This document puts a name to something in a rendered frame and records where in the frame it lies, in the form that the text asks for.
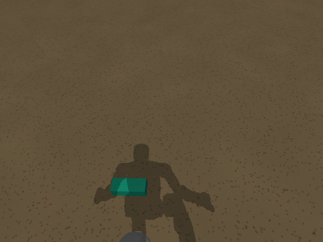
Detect carton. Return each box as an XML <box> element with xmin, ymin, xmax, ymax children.
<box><xmin>110</xmin><ymin>177</ymin><xmax>148</xmax><ymax>196</ymax></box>

